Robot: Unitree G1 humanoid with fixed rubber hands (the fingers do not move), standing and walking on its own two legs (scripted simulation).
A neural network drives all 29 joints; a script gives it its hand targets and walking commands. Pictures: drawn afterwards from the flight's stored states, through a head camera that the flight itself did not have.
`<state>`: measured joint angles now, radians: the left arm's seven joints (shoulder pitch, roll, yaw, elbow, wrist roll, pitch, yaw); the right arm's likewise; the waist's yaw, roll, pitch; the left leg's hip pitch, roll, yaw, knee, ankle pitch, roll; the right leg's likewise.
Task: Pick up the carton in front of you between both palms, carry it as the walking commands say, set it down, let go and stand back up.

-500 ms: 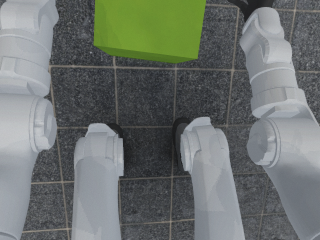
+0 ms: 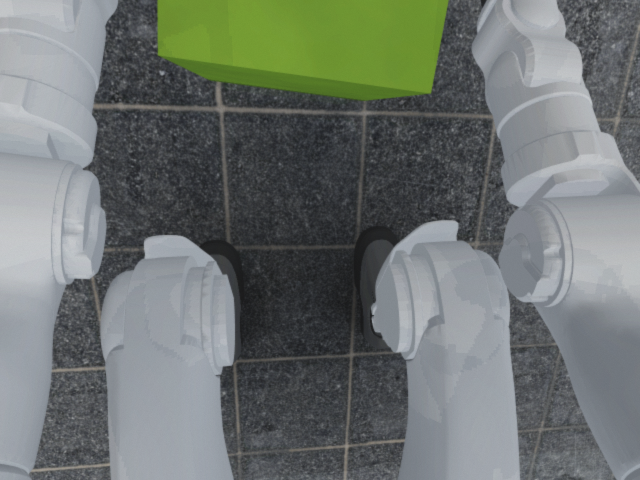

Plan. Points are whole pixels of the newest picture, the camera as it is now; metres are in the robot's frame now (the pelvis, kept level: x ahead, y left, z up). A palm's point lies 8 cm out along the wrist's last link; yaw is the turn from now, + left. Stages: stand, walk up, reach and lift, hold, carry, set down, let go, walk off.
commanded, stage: reach and lift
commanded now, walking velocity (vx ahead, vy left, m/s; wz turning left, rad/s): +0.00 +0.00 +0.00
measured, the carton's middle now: out of the picture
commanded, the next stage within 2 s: none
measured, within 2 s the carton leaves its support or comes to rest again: leaves its support in 0.62 s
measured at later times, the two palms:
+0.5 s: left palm out of the picture +0.57 +0.15 -0.17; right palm out of the picture +0.54 -0.16 -0.17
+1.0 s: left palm out of the picture +0.51 +0.16 +0.00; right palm out of the picture +0.50 -0.14 +0.00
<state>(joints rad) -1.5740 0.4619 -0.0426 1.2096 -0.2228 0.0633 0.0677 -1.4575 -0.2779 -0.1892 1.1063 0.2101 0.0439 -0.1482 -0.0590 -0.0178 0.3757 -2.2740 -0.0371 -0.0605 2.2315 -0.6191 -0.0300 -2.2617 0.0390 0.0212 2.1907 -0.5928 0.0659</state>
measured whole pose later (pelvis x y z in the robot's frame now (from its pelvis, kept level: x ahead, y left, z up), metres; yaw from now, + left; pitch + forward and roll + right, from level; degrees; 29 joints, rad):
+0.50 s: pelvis -0.01 +0.00 +0.00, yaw +0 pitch +36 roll -3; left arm -1.64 0.37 0.08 1.23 -0.06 0.15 0.06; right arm -1.50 -0.21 -0.35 1.04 0.04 0.16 -0.12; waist -0.05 -0.01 0.42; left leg -2.25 -0.05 -0.06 2.23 -0.60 -0.03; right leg -2.24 0.05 0.03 2.19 -0.57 0.07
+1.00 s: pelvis -0.01 -0.01 +0.07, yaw +2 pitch +43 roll -2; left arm -1.27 0.13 0.40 0.92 0.20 0.35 0.05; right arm -1.16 -0.01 -0.56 0.75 -0.20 0.35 -0.09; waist -0.04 0.00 -0.08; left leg -2.17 -0.12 -0.10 1.94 -0.52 -0.07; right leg -2.16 0.10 0.07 1.92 -0.52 0.09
